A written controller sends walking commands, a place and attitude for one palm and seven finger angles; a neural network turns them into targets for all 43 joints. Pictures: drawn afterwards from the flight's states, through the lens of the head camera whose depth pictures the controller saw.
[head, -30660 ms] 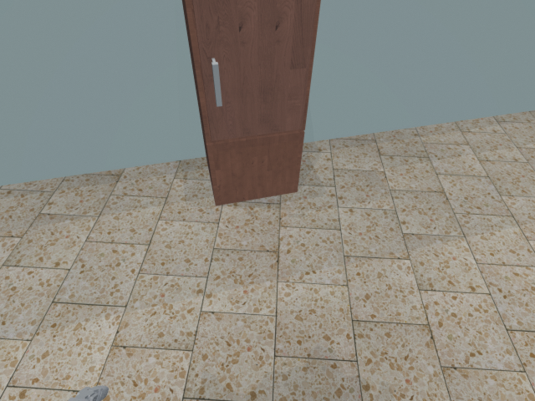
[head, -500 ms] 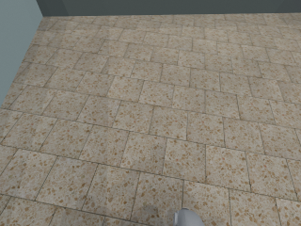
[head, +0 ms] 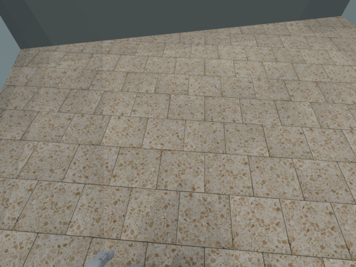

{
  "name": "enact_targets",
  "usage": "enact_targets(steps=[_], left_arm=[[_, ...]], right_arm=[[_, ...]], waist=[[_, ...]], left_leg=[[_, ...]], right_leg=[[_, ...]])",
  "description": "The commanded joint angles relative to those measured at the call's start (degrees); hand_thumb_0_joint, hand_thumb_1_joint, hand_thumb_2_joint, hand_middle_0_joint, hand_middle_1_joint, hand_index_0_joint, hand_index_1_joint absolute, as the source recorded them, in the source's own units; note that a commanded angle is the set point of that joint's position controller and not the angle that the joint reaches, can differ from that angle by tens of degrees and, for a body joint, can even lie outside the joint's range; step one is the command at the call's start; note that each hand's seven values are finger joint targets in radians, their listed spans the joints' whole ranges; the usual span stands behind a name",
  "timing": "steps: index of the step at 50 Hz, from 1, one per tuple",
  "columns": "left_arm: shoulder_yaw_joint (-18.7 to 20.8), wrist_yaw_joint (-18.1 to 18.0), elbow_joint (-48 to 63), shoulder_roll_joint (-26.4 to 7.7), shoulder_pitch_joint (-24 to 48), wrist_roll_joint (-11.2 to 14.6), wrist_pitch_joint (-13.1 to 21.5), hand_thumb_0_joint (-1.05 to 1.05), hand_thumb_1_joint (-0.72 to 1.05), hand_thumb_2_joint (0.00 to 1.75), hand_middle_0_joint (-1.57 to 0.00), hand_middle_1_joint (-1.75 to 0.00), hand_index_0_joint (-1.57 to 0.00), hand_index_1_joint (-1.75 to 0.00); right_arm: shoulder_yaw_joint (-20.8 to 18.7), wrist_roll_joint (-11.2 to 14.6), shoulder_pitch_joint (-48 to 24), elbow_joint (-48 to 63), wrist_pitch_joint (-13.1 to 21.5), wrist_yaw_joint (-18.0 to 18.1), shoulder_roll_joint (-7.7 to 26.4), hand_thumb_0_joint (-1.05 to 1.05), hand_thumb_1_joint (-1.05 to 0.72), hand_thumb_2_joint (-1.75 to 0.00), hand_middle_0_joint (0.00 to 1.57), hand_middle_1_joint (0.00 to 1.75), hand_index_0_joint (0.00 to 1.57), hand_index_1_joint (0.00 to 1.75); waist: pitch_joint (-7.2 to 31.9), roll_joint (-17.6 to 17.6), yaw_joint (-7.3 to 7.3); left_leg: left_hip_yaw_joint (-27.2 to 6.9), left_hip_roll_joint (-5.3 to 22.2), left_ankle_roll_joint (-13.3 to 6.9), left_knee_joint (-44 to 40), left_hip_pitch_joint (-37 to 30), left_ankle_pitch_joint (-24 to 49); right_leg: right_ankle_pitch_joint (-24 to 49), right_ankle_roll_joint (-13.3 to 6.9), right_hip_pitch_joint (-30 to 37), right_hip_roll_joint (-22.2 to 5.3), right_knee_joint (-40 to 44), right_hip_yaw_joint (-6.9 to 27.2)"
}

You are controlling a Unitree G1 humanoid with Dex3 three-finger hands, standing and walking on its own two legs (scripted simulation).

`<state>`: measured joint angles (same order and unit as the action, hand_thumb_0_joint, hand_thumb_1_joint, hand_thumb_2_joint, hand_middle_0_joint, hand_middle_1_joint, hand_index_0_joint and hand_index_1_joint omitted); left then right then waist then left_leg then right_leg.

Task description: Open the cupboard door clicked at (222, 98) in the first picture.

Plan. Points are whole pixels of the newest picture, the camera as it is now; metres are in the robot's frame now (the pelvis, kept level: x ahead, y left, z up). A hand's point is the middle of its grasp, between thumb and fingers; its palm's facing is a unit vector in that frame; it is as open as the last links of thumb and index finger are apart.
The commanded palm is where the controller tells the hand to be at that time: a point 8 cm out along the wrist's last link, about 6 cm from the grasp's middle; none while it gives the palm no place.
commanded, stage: turn to face it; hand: left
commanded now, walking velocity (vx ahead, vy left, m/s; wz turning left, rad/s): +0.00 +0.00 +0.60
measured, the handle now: out of the picture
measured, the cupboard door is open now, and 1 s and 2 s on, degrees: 44 44 44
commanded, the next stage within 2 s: none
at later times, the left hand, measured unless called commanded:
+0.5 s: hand out of the picture +0.08 +0.22 -0.16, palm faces +0.29 -0.90 -0.32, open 7.4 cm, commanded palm none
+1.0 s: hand out of the picture -0.02 +0.14 -0.19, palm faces +0.60 -0.76 -0.25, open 7.3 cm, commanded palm none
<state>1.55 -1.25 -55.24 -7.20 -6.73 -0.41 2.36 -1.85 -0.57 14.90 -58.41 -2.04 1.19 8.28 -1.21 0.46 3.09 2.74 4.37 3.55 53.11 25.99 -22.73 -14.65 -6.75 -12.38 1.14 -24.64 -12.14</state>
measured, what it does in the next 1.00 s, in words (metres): steps on the spot, turning left: left foot, then right foot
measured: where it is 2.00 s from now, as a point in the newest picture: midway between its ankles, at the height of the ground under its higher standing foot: outside the picture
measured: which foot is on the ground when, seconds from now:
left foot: up 0.00-0.18, down 0.20-0.54, up 0.56-0.92, down 0.94-1.00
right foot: down 0.00-0.20, up 0.22-0.52, down 0.54-0.94, up 0.96-1.00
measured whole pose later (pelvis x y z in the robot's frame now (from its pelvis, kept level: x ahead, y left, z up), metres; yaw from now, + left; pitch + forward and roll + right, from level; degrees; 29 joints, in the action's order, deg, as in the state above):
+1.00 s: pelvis +0.07 -0.06 -0.02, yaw +36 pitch +1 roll +2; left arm 3.6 -0.8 -53.5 -14.6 -13.5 -1.1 -2.5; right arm -3.0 -1.0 3.9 -50.0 -1.7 -1.3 13.1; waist -5.7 4.0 -1.0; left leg 4.1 -0.6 -1.2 35.4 18.0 -17.3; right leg -31.0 2.8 -21.8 -7.7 -54.0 -8.7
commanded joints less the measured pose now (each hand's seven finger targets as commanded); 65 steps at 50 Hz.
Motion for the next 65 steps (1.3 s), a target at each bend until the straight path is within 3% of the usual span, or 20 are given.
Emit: enact_targets(steps=[1,8,9,10,11,12,17,24,25,27,33,41,45,47,48,52,61,62,64,65], left_arm=[[3.1,-0.6,1.3,-9.8,-6.4,-0.8,-0.2,0.0,0.9,0.9,-0.2,-0.3,-0.2,-0.3],[4.1,-0.4,2.3,-12.6,-5.7,-0.5,-0.8,0.0,0.9,0.9,-0.2,-0.3,-0.2,-0.3],[4.1,-0.2,2.9,-12.1,-5.4,-0.2,-1.0,0.0,0.9,0.9,-0.2,-0.3,-0.2,-0.3],[3.7,0.1,5.0,-9.4,-4.8,0.4,-1.5,0.0,0.9,0.9,-0.2,-0.3,-0.2,-0.3],[3.0,-0.1,7.9,-9.2,-0.2,-0.1,-2.1,0.0,0.9,0.9,-0.2,-0.3,-0.2,-0.3],[3.1,-0.1,9.1,-10.4,2.3,-0.6,-2.6,0.0,0.9,0.9,-0.2,-0.3,-0.2,-0.3],[3.5,0.7,5.8,-9.6,-2.3,-0.6,-3.6,0.0,0.9,0.9,-0.2,-0.3,-0.2,-0.3],[3.2,0.6,5.4,-10.6,-7.9,-0.1,-2.9,0.0,0.9,0.9,-0.2,-0.3,-0.2,-0.3],[3.8,0.4,4.8,-12.4,-10.8,-0.3,-2.4,0.0,0.9,0.9,-0.2,-0.3,-0.2,-0.3],[5.1,-0.5,5.5,-22.5,-12.7,-1.3,-1.9,0.0,0.9,0.9,-0.2,-0.3,-0.2,-0.3],[3.1,-0.7,7.5,-14.5,-5.3,-1.1,-1.5,0.0,0.9,0.9,-0.2,-0.3,-0.2,-0.3],[4.4,-0.5,5.6,-17.0,-11.1,-1.4,-1.4,0.0,0.9,0.9,-0.2,-0.3,-0.2,-0.3],[4.8,0.0,6.0,-17.0,-8.1,-0.6,-1.6,0.0,0.9,0.9,-0.2,-0.3,-0.2,-0.3],[2.9,0.6,10.3,-11.3,-3.3,-0.1,-2.3,0.0,0.9,0.9,-0.2,-0.3,-0.2,-0.3],[3.1,0.2,11.3,-12.8,-0.8,-0.7,-3.3,0.0,0.9,0.9,-0.2,-0.3,-0.2,-0.3],[3.8,0.8,8.1,-13.0,-3.4,-1.0,-4.1,0.0,0.9,0.9,-0.2,-0.3,-0.2,-0.3],[3.4,0.7,7.8,-11.4,-7.9,-0.2,-3.1,0.0,0.9,0.9,-0.2,-0.3,-0.2,-0.3],[3.8,0.6,7.2,-13.2,-11.1,-0.4,-2.5,0.0,0.9,0.9,-0.2,-0.3,-0.2,-0.3],[5.2,-0.3,7.4,-22.1,-12.6,-1.4,-1.8,0.0,0.9,0.9,-0.2,-0.3,-0.2,-0.3],[4.5,-0.5,7.7,-20.3,-11.2,-1.0,-1.7,0.0,0.9,0.9,-0.2,-0.3,-0.2,-0.3]], right_arm=[[-1.2,-0.1,0.6,2.8,0.2,-0.7,3.6,0.0,-0.9,-0.9,0.2,0.3,0.2,0.3],[-1.9,-0.5,1.7,4.6,0.3,-1.3,6.0,0.0,-0.9,-0.9,0.2,0.3,0.2,0.3],[-2.5,-0.9,5.3,4.0,0.7,-1.3,8.5,0.0,-0.9,-0.9,0.2,0.3,0.2,0.3],[-3.7,-1.5,8.4,4.2,1.2,-0.9,14.1,0.0,-0.9,-0.9,0.2,0.3,0.2,0.3],[-4.0,-1.2,10.1,3.6,0.9,0.1,16.6,0.0,-0.9,-0.9,0.2,0.3,0.2,0.3],[-4.2,-1.2,8.9,4.0,0.9,0.2,16.6,0.0,-0.9,-0.9,0.2,0.3,0.2,0.3],[-3.3,-1.1,-1.9,7.3,1.7,0.5,14.7,0.0,-0.9,-0.9,0.2,0.3,0.2,0.3],[-5.0,-0.8,-6.7,9.1,0.3,-0.6,17.5,0.0,-0.9,-0.9,0.2,0.3,0.2,0.3],[-5.0,-0.4,-7.8,9.8,0.2,-0.7,16.3,0.0,-0.9,-0.9,0.2,0.3,0.2,0.3],[-4.3,0.0,-9.8,12.7,0.2,-1.4,10.8,0.0,-0.9,-0.9,0.2,0.3,0.2,0.3],[-3.6,-0.3,-9.0,9.6,-1.3,-2.9,9.2,0.0,-0.9,-0.9,0.2,0.3,0.2,0.3],[-2.5,0.1,-14.3,12.0,-0.4,-3.0,8.3,0.0,-0.9,-0.9,0.2,0.3,0.2,0.3],[-3.4,-0.2,-5.9,10.5,0.4,-2.6,11.4,0.0,-0.9,-0.9,0.2,0.3,0.2,0.3],[-6.0,-0.8,1.7,9.4,0.6,-1.8,22.3,0.0,-0.9,-0.9,0.2,0.3,0.2,0.3],[-5.7,-0.8,2.8,8.4,0.1,-1.3,22.1,0.0,-0.9,-0.9,0.2,0.3,0.2,0.3],[-4.0,-0.9,-8.1,11.4,0.7,-0.4,17.1,0.0,-0.9,-0.9,0.2,0.3,0.2,0.3],[-4.9,-0.8,-9.2,11.6,0.3,-0.8,17.5,0.0,-0.9,-0.9,0.2,0.3,0.2,0.3],[-4.9,-0.3,-10.3,12.0,0.3,-0.9,16.5,0.0,-0.9,-0.9,0.2,0.3,0.2,0.3],[-4.1,0.0,-10.3,14.0,0.6,-1.4,10.5,0.0,-0.9,-0.9,0.2,0.3,0.2,0.3],[-4.3,-0.3,-10.0,13.5,0.3,-1.6,12.9,0.0,-0.9,-0.9,0.2,0.3,0.2,0.3]], waist=[[1.4,4.4,-3.25],[3.7,3.1,-1.0],[6.3,-2.5,0.85],[7.2,-17.8,2.09],[6.9,-17.3,3.11],[5.6,-8.6,2.44],[3.9,-7.4,-2.58],[4.6,-9.4,-4.66],[5.3,-5.4,-6.15],[4.4,21.7,-8.17],[1.1,11.3,-2.68],[3.3,10.6,-6.3],[7.4,6.1,-1.19],[9.5,-19.3,3.5],[8.3,-12.2,3.22],[2.1,-12.9,-2.35],[4.3,-9.1,-4.86],[5.3,-5.5,-6.57],[5.8,20.9,-8.15],[4.7,15.1,-6.96]], left_leg=[[1.1,0.5,-0.1,-3.8,2.2,-1.8],[2.7,-1.1,-2.4,-20.2,-8.6,6.9],[-1.4,1.8,-4.8,-25.8,-16.3,20.2],[-22.1,15.8,-13.3,-29.6,-23.5,44.2],[-30.4,23.2,-20.4,-31.2,-24.7,57.6],[-25.4,22.2,-20.1,-31.3,-20.8,44.3],[-13.8,10.1,-12.6,-31.5,-16.0,36.2],[-14.7,5.9,-9.5,-26.9,-8.1,24.1],[-13.3,2.7,-7.0,-23.1,-3.1,16.7],[-2.9,-7.2,-0.8,4.1,9.7,-14.6],[-1.9,-2.6,0.5,12.7,6.4,-2.3],[3.4,-3.8,-0.2,-9.6,-0.2,-3.4],[2.9,-3.8,-2.4,-27.3,-17.0,11.4],[-27.9,19.9,-15.4,-31.5,-31.4,46.6],[-25.1,21.6,-18.9,-30.8,-28.1,45.8],[-14.6,9.8,-12.5,-33.4,-15.0,27.2],[-17.3,5.6,-10.4,-27.0,-7.4,23.5],[-15.6,2.4,-8.0,-23.0,-3.6,18.3],[-3.4,-8.4,-1.1,3.6,10.4,-14.4],[-6.9,-5.2,-1.8,13.5,9.4,-13.4]], right_leg=[[33.3,-3.6,7.6,-20.9,5.2,9.8],[31.9,1.1,6.5,-20.9,-7.5,3.9],[26.3,4.3,1.4,-18.1,-15.8,1.2],[-4.0,9.5,-13.3,-9.0,-28.2,-0.8],[-25.6,10.2,-20.7,-5.0,-38.5,7.1],[-22.2,9.3,-19.6,-6.6,-41.7,11.7],[-10.5,11.1,-17.6,-4.9,-36.8,11.3],[-4.2,11.3,-0.3,-1.1,-8.8,7.2],[1.1,11.0,6.5,-3.3,-0.5,8.7],[10.3,0.7,8.4,-30.5,10.7,35.6],[25.1,1.9,3.3,-18.9,3.7,12.0],[35.7,0.2,11.5,-22.6,-0.8,8.8],[29.8,4.9,4.5,-21.1,-13.0,3.2],[-23.0,12.0,-22.5,-8.5,-36.2,3.4],[-23.0,11.1,-23.9,-8.9,-40.9,10.4],[-10.1,11.6,-20.0,-7.7,-40.8,12.4],[-3.7,11.2,0.0,-1.6,-9.7,8.3],[1.6,10.9,6.4,-3.1,-1.4,9.4],[11.8,0.6,11.9,-29.8,9.6,35.8],[14.6,-2.3,7.3,-29.9,7.5,31.9]])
